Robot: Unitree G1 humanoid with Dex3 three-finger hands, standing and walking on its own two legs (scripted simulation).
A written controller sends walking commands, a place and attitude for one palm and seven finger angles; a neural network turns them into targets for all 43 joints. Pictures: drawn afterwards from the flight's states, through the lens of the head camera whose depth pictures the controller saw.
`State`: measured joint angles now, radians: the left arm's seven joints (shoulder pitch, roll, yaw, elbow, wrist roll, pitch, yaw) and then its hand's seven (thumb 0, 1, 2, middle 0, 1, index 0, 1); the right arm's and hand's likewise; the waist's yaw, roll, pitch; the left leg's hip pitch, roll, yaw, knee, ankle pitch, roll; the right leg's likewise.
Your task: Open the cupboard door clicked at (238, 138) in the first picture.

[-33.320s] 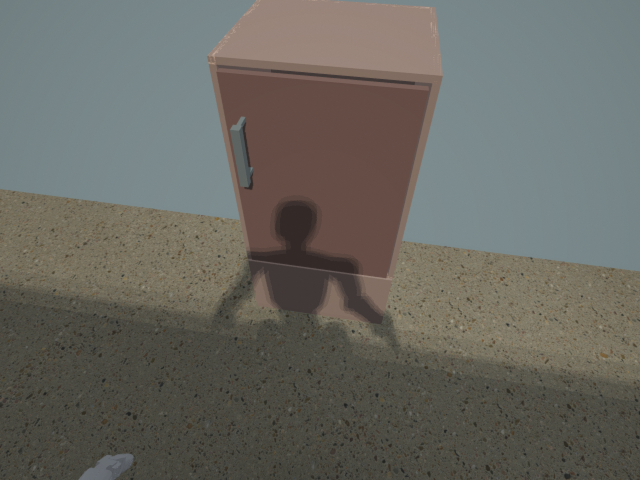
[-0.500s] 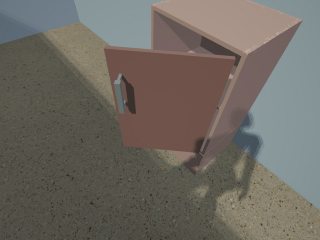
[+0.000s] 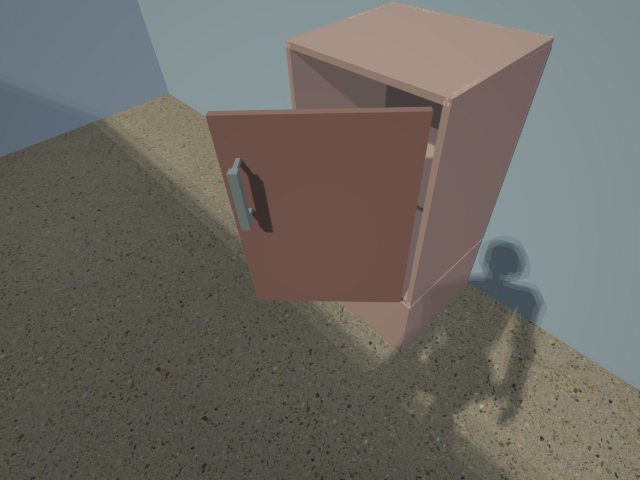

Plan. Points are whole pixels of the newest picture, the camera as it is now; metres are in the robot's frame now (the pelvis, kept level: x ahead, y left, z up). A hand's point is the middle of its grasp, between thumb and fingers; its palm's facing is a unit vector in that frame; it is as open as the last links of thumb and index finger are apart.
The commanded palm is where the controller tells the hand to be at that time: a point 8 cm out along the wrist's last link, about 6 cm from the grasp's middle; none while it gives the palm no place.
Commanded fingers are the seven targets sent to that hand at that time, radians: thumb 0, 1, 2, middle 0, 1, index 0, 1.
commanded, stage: come to a stop and stand still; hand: left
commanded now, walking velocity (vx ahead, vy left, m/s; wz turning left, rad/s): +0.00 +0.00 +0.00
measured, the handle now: (242, 195) +0.67 +0.21 -0.04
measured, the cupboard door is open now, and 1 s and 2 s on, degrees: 44 44 44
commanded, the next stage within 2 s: none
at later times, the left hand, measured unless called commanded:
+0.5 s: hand out of the picture -0.02 +0.17 -0.17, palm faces +0.02 -0.98 -0.19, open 7.3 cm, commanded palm none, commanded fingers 0.00 0.90 0.90 -0.20 -0.30 -0.20 -0.30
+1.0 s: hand out of the picture -0.06 +0.19 -0.16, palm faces +0.07 -0.97 -0.21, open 7.3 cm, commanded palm none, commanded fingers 0.00 0.90 0.90 -0.20 -0.30 -0.20 -0.30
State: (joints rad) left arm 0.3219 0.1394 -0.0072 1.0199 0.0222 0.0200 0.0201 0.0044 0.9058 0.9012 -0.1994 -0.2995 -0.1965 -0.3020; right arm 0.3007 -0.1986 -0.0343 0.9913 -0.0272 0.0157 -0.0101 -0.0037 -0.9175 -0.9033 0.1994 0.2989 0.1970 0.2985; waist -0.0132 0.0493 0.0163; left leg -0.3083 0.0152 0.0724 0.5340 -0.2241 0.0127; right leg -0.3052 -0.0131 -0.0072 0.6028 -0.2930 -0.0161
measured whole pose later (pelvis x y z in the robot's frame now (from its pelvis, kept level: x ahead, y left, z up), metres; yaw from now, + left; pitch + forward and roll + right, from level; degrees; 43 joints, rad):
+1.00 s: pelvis -0.11 +0.01 +0.00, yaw +1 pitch -1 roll +1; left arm 0.25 0.16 0.05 1.02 0.03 0.02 0.02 0.01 0.93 0.90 -0.20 -0.30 -0.19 -0.30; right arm 0.43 -0.10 -0.02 1.09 -0.03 0.01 -0.04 0.00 -0.91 -0.90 0.20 0.30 0.19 0.30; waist 0.00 -0.01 -0.01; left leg -0.26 -0.04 0.04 0.51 -0.23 0.05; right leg -0.46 -0.01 0.01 0.93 -0.34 -0.01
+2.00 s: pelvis -0.08 -0.04 +0.01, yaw +1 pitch +0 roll +1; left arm 0.29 0.13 -0.01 1.12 0.01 -0.03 0.03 0.01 0.92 0.90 -0.20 -0.30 -0.19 -0.30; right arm 0.28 -0.14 0.00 1.14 -0.02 -0.02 -0.04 0.01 -0.92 -0.90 0.20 0.30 0.20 0.30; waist 0.00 0.02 0.03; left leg -0.19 0.02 0.01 0.41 -0.21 -0.03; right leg -0.14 0.05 -0.02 0.45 -0.30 -0.07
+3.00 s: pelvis -0.06 -0.04 +0.01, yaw +1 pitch +0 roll +1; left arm 0.32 0.12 -0.01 1.12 0.01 -0.03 0.04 0.00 0.91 0.90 -0.20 -0.30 -0.19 -0.30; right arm 0.28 -0.13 0.01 1.16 -0.01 -0.02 -0.05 0.00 -0.91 -0.90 0.20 0.30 0.20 0.30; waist 0.00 0.00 0.03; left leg -0.16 0.03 0.01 0.41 -0.24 -0.04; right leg -0.10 0.05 -0.02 0.41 -0.31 -0.07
